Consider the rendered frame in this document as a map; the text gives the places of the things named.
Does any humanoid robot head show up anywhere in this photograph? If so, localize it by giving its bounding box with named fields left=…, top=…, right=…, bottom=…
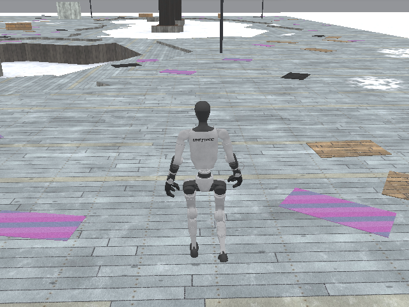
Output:
left=192, top=101, right=214, bottom=132

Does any robot right upper arm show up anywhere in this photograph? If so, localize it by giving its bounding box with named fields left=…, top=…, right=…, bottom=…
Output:
left=217, top=129, right=235, bottom=163

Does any left robot forearm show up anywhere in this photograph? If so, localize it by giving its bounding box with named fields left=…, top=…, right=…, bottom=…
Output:
left=166, top=156, right=179, bottom=184

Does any robot left upper arm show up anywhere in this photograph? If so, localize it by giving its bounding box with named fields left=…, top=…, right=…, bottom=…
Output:
left=173, top=129, right=190, bottom=165

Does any right robot forearm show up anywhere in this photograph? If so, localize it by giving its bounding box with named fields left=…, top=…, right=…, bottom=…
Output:
left=229, top=153, right=242, bottom=177

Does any left robot hand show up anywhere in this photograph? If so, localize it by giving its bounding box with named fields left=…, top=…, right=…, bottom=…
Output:
left=165, top=182, right=180, bottom=198

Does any robot right thigh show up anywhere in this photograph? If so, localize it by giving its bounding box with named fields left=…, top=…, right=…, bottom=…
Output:
left=213, top=178, right=226, bottom=221

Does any right robot hand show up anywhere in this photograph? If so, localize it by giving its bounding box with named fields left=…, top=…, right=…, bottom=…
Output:
left=228, top=175, right=243, bottom=188

